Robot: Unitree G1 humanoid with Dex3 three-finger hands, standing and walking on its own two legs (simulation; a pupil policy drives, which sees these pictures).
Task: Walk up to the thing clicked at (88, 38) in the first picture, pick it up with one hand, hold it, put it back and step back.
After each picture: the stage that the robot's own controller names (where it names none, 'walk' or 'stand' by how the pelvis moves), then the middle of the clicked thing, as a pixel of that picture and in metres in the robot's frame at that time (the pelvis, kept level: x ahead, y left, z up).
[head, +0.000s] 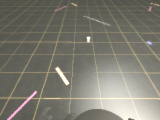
stand; (88, 39) +1.81 +0.07 -0.72
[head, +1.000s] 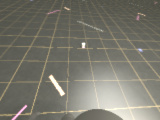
walk; (83, 45) +1.69 +0.10 -0.72
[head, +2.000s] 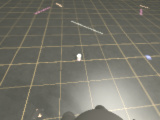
walk; (78, 57) +1.12 +0.16 -0.72
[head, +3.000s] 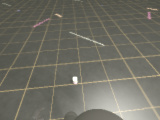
walk; (75, 80) +0.66 +0.22 -0.69
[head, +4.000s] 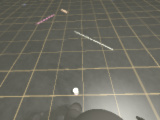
walk; (76, 91) +0.41 +0.21 -0.69
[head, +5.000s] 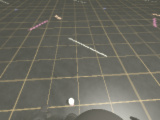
stand; (71, 102) +0.33 +0.20 -0.72
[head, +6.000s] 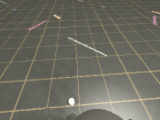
stand; (71, 102) +0.32 +0.21 -0.72
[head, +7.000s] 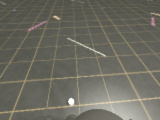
stand; (71, 102) +0.33 +0.21 -0.73
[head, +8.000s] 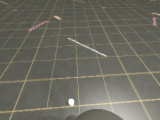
stand; (71, 102) +0.32 +0.21 -0.73
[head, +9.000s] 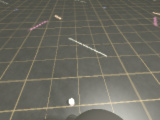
stand; (71, 102) +0.32 +0.20 -0.73
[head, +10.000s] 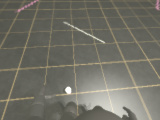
go down; (68, 90) +0.34 +0.21 -0.68
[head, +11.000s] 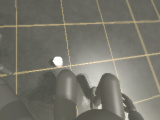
go down; (58, 62) +0.40 +0.25 -0.29
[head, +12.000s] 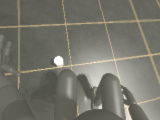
close in; (59, 62) +0.40 +0.25 -0.29
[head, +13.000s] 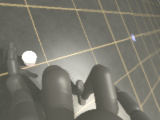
close in; (29, 59) +0.39 +0.29 -0.22
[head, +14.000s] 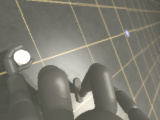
close; (22, 59) +0.38 +0.29 -0.22
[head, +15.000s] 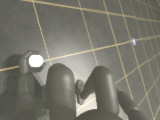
lift; (35, 62) +0.33 +0.27 -0.21
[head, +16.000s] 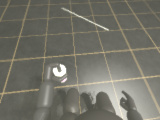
lift; (60, 74) +0.31 +0.20 +0.00
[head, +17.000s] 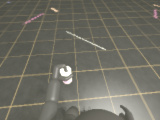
hold; (66, 75) +0.32 +0.17 +0.01
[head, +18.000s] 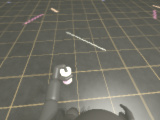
hold; (66, 75) +0.32 +0.17 +0.00
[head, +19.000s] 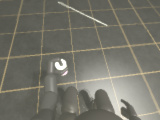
crouch; (62, 67) +0.37 +0.20 -0.06
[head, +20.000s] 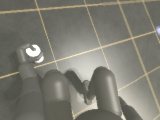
lower; (35, 54) +0.42 +0.28 -0.18
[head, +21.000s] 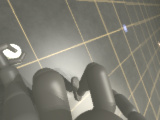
lower; (14, 55) +0.40 +0.31 -0.22
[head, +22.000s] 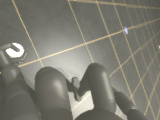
lower; (17, 54) +0.40 +0.31 -0.22
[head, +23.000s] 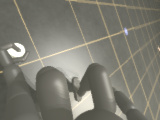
lower; (18, 53) +0.40 +0.31 -0.22
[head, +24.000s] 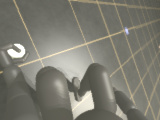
lower; (18, 54) +0.40 +0.31 -0.22
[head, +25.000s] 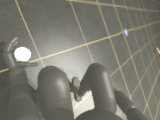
withdraw; (22, 56) +0.38 +0.29 -0.23
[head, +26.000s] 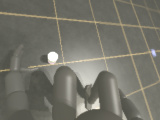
stand; (52, 58) +0.40 +0.26 -0.26
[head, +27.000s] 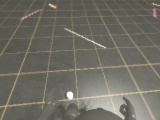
stand; (70, 95) +0.35 +0.19 -0.64
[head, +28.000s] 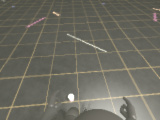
stand; (71, 97) +0.36 +0.21 -0.67
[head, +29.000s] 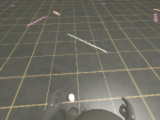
stand; (71, 98) +0.35 +0.20 -0.67
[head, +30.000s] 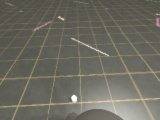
stand; (74, 99) +0.38 +0.19 -0.72
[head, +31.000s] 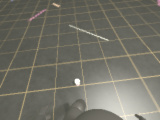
walk; (77, 82) +0.51 +0.20 -0.70
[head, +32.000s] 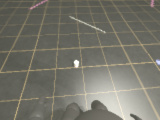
walk; (76, 64) +0.82 +0.19 -0.70
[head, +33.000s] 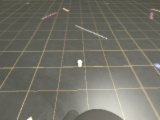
stand; (79, 63) +1.00 +0.20 -0.71
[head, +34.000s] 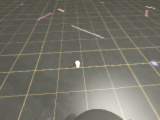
stand; (77, 64) +0.98 +0.22 -0.73
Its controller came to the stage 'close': yes
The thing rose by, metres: 0.71
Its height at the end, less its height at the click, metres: +0.00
